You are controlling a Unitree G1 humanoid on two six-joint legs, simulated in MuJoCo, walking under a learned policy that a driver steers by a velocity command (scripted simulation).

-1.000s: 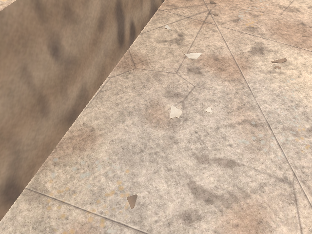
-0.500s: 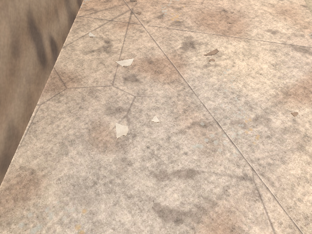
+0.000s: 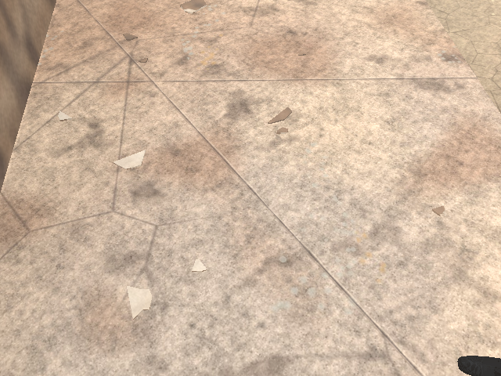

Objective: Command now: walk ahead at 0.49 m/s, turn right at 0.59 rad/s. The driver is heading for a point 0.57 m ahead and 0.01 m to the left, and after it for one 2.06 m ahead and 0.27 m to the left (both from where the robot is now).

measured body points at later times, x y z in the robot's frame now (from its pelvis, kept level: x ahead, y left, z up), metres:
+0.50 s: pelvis +0.29 +0.03 +0.00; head +0.32 +0.02 +0.45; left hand +0.53 +0.24 -0.10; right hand +0.24 -0.25 -0.13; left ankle +0.28 +0.14 -0.75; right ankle +0.37 -0.15 -0.69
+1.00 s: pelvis +0.45 -0.07 +0.00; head +0.49 -0.08 +0.44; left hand +0.60 +0.20 -0.11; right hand +0.55 -0.36 -0.12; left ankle +0.53 +0.07 -0.70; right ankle +0.47 -0.17 -0.75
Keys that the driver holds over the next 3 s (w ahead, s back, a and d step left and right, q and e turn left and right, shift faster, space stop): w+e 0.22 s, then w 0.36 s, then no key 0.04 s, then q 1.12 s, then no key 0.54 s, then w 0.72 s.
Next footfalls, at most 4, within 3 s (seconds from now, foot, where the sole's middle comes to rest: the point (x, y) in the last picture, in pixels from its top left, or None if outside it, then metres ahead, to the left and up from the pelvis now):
0.20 left None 0.32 0.14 -0.78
0.68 right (363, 367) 0.50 -0.18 -0.78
1.16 left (268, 348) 0.54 0.07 -0.78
1.60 right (353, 339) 0.58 -0.16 -0.78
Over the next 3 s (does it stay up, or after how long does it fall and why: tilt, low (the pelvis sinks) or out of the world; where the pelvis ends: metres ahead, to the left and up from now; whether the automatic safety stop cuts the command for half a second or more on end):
stays up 0.70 0.02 -0.03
